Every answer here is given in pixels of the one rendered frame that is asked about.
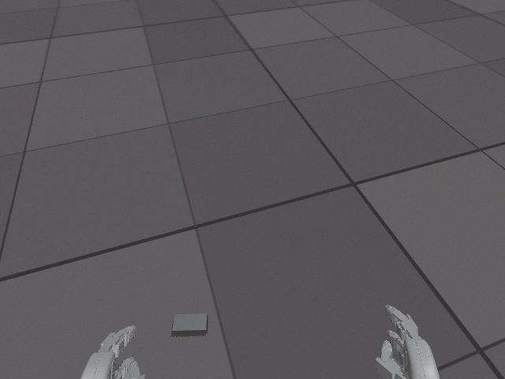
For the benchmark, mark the right robot hand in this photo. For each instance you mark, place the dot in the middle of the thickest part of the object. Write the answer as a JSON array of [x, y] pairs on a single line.
[[414, 353]]

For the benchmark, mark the small box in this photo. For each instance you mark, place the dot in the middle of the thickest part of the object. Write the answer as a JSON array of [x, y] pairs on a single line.
[[190, 323]]

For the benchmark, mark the left robot hand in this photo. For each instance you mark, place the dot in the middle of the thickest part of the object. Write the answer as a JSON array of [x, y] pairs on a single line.
[[101, 364]]

